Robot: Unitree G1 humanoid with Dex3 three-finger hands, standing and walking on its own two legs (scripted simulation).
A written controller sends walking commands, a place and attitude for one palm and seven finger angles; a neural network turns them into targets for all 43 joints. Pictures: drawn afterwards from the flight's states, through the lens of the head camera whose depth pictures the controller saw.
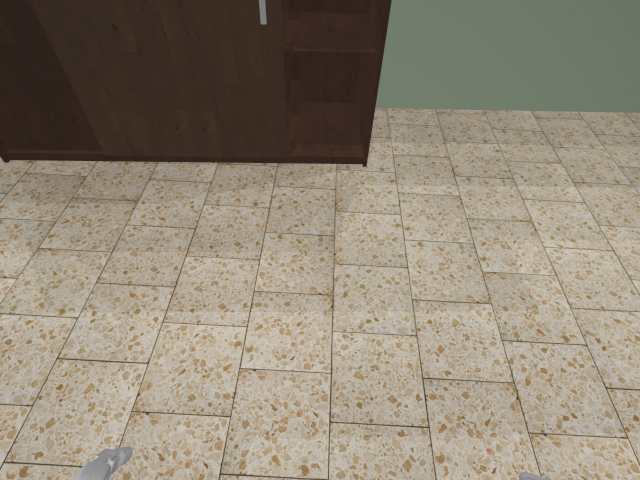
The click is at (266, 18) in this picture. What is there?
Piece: wardrobe's sliding door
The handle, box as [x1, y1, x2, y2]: [259, 0, 266, 24]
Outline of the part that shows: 259,0 260,21 261,23 265,24 265,4 264,0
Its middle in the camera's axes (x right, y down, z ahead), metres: -0.21 -0.90 +1.29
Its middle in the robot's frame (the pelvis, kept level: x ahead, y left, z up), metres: +1.58 +0.29 +0.09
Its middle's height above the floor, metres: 0.85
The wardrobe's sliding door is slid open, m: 0.38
